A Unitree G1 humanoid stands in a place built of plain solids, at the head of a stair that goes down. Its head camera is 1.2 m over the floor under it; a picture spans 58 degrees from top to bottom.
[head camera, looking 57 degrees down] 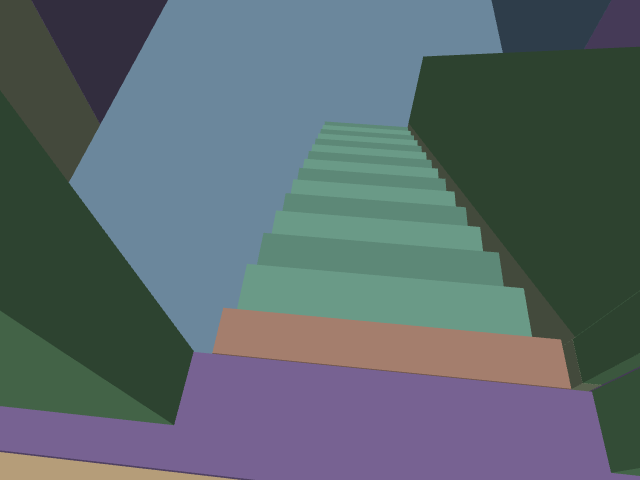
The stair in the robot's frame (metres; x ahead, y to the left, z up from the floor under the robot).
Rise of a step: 0.17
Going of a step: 0.25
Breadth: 0.99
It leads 6 degrees to the right of straight ahead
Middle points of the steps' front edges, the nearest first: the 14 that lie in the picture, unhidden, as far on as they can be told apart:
0.49 -0.20 0.00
0.74 -0.23 -0.17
0.99 -0.25 -0.34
1.24 -0.28 -0.51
1.49 -0.30 -0.68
1.73 -0.33 -0.85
1.98 -0.35 -1.02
2.23 -0.38 -1.19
2.48 -0.40 -1.36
2.73 -0.43 -1.53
2.98 -0.45 -1.70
3.23 -0.48 -1.87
3.47 -0.50 -2.04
3.72 -0.53 -2.21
